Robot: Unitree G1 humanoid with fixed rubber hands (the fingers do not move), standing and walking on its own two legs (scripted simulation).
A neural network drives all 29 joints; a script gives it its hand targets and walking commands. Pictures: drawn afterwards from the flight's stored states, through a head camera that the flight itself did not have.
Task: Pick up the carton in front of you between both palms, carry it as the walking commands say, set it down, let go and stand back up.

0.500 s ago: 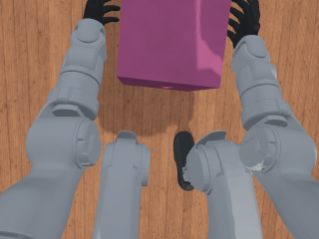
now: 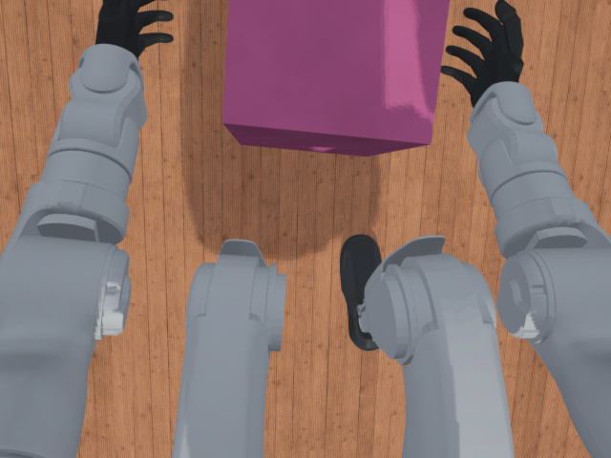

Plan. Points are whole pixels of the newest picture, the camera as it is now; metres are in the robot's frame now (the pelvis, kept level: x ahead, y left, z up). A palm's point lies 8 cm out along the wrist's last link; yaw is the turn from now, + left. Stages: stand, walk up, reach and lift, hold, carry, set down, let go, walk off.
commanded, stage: set down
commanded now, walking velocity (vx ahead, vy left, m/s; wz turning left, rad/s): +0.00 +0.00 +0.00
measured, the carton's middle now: (321, 65) +0.53 -0.01 -0.24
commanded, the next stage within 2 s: let go in 1.00 s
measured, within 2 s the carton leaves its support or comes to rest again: neither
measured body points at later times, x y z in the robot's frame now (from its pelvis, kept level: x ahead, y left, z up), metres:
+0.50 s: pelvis +0.01 -0.02 +0.11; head +0.33 -0.01 +0.43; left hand +0.54 +0.20 +0.00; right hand +0.50 -0.19 -0.01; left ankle +0.08 +0.09 -0.33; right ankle +0.15 -0.12 -0.33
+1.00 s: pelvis +0.04 -0.01 +0.25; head +0.33 +0.00 +0.60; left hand +0.55 +0.21 +0.15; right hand +0.49 -0.20 +0.14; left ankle +0.08 +0.09 -0.33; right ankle +0.15 -0.12 -0.33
